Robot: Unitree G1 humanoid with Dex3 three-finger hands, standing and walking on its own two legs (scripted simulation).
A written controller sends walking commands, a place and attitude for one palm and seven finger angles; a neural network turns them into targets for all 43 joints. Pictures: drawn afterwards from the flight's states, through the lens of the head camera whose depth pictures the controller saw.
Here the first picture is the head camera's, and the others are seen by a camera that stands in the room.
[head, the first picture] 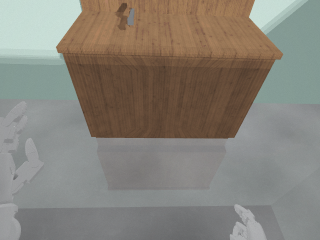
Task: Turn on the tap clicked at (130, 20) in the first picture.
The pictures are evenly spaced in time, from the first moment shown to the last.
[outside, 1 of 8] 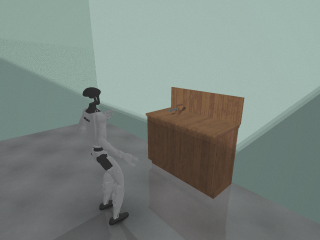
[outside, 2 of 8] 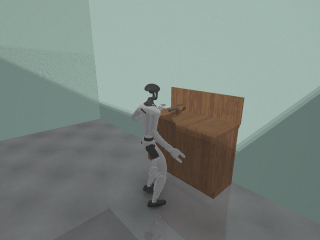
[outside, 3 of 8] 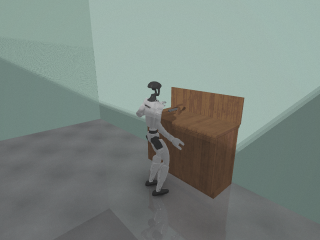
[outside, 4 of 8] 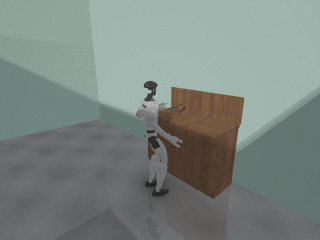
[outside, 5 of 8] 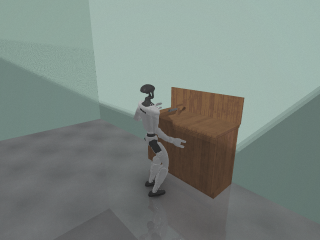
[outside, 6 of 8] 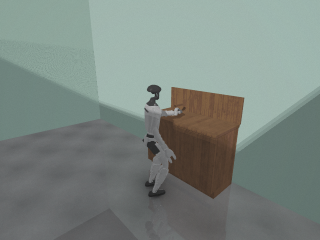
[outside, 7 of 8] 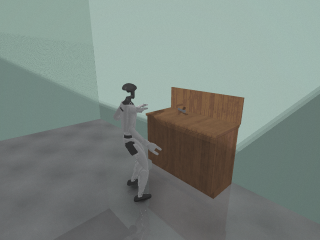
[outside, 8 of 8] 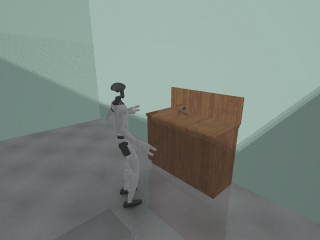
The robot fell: no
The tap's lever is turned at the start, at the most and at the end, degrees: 0 76 76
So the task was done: yes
